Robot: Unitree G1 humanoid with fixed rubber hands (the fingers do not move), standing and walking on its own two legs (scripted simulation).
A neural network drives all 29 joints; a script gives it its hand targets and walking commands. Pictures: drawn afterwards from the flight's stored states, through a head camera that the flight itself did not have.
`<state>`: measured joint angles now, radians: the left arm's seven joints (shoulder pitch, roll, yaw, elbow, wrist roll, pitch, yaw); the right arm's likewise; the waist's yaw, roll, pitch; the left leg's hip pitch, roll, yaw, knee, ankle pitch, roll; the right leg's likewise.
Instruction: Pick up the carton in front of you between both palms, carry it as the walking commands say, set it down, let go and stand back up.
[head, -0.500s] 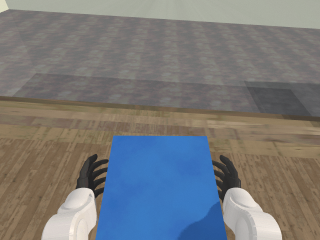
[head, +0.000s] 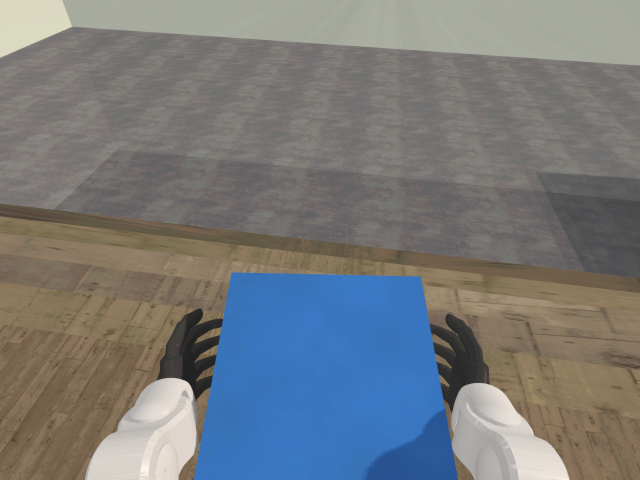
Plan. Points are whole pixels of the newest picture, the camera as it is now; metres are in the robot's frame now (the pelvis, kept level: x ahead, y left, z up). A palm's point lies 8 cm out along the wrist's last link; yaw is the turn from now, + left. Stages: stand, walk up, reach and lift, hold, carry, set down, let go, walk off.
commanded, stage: carry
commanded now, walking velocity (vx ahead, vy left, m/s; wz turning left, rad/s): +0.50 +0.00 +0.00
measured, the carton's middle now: (322, 401) +0.23 +0.00 +0.02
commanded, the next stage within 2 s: none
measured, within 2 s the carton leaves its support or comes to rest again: neither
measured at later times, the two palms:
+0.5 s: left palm (232, 164) +0.64 +0.16 +0.10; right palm (401, 171) +0.63 -0.15 +0.10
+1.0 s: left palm (266, 102) +0.97 +0.13 +0.07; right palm (388, 105) +0.98 -0.18 +0.07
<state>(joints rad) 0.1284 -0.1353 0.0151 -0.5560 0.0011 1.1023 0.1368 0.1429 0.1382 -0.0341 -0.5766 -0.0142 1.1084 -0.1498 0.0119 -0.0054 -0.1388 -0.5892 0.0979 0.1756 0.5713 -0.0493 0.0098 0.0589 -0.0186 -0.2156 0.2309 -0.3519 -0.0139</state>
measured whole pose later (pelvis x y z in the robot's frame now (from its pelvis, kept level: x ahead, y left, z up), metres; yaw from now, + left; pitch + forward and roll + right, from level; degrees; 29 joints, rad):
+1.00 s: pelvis +0.65 -0.01 -0.03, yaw -2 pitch +5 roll +0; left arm -0.39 -0.17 0.20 -0.17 0.01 0.93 0.18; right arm -0.36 0.12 -0.26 -0.20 -0.02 0.93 -0.20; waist 0.07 -0.01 0.00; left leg -0.70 0.03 0.06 0.91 -0.06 0.07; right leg -0.20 0.04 -0.09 0.68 -0.57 -0.07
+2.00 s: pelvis +1.35 +0.11 -0.40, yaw -1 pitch +1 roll -1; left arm -0.40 -0.15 0.19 0.08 0.00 0.79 0.21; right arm -0.32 0.12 -0.29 0.03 -0.04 0.78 -0.21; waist 0.09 0.04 -0.04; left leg -0.51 0.00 0.04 0.53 0.31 0.05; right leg -0.27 0.10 0.00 1.27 -0.80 -0.07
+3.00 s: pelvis +2.09 +0.15 -0.73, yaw -2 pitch +3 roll +1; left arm -0.30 -0.13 0.29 0.16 0.04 0.73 0.22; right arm -0.32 0.13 -0.18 0.16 0.04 0.75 -0.25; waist -0.12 -0.02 -0.04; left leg -0.41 -0.12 0.07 0.84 -0.48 0.13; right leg -0.70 -0.01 0.07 1.27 -0.38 -0.01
